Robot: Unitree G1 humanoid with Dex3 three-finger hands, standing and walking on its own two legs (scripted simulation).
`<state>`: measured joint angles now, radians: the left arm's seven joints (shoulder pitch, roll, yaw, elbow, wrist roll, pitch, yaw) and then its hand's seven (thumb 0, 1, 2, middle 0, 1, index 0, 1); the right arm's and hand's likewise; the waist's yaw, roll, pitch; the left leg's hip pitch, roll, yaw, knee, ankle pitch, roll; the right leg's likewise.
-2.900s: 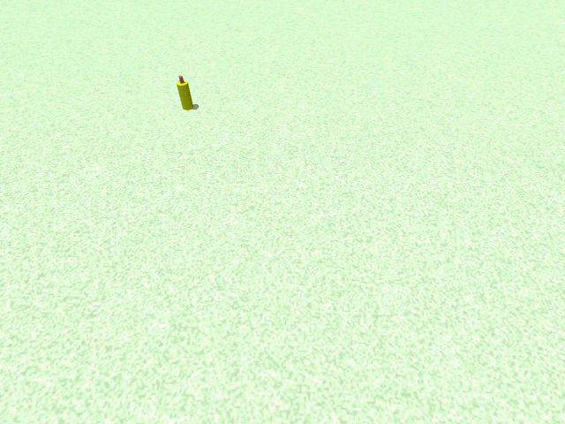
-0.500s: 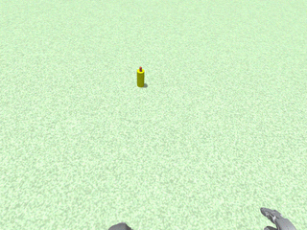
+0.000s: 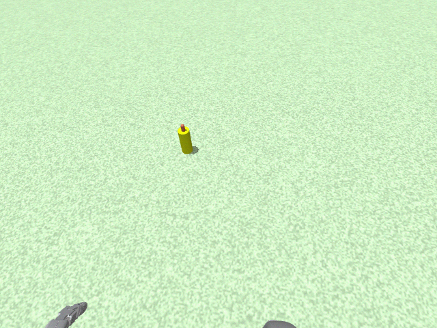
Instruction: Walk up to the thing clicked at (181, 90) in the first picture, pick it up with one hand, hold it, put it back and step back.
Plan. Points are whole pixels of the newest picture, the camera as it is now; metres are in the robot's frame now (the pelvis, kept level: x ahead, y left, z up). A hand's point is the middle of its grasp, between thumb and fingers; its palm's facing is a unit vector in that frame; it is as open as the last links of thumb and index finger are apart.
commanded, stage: walk up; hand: left
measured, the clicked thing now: (184, 138) +1.22 +0.20 -0.65
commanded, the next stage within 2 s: none
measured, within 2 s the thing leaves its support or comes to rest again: neither
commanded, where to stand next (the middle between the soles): +0.86 +0.00 m, yaw +0 degrees
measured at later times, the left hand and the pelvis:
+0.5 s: hand (90, 274) +0.28 +0.31 -0.15, palm faces -0.06 -0.94 -0.33, open 7.4 cm; pelvis +0.23 +0.03 +0.01, yaw +0 degrees
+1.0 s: hand (126, 182) +0.50 +0.25 -0.10, palm faces -0.02 -0.91 -0.40, open 7.4 cm; pelvis +0.43 -0.02 +0.01, yaw +0 degrees
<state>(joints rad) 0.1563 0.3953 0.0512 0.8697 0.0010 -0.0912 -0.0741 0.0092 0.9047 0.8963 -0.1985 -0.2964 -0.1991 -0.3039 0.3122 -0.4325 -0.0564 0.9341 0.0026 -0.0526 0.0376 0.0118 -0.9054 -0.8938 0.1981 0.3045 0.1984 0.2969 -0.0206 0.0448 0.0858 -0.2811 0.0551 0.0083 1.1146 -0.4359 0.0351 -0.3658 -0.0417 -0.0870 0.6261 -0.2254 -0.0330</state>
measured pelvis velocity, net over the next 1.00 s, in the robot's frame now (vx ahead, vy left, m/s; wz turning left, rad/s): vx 0.43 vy -0.02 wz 0.00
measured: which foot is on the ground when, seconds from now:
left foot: up 0.00-0.28, down 0.30-0.78, up 0.80-1.00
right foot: down 0.00-0.34, up 0.36-0.72, down 0.74-1.00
